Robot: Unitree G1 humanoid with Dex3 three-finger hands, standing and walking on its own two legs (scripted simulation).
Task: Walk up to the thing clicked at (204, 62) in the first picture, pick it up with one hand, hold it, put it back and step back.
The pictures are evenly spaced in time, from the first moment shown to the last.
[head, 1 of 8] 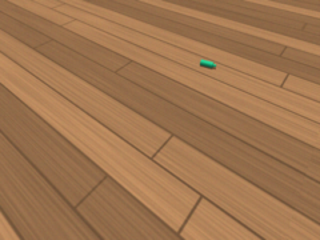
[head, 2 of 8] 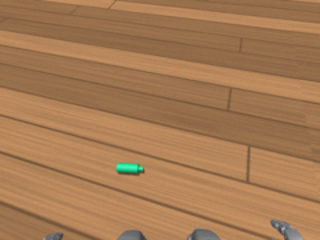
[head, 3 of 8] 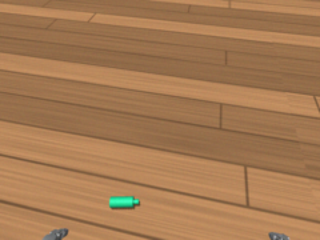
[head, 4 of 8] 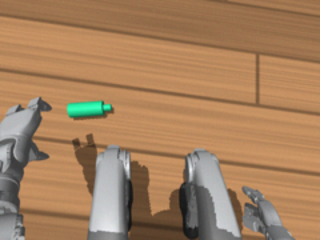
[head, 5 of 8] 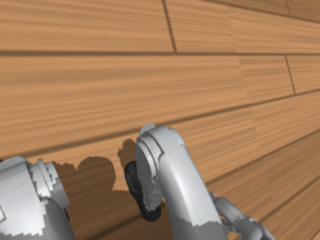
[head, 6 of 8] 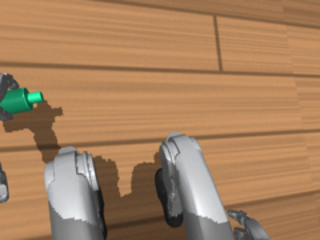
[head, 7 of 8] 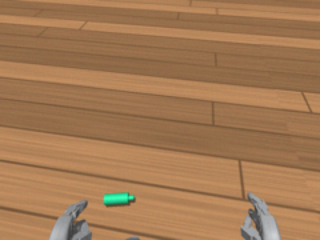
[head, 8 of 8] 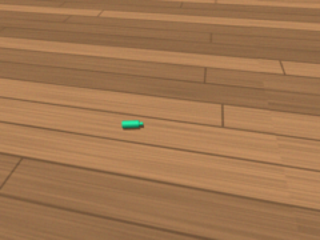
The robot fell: no
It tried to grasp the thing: yes
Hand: left
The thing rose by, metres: 0.66
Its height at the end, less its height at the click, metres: +0.00
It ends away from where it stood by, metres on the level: 0.01
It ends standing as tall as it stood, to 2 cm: yes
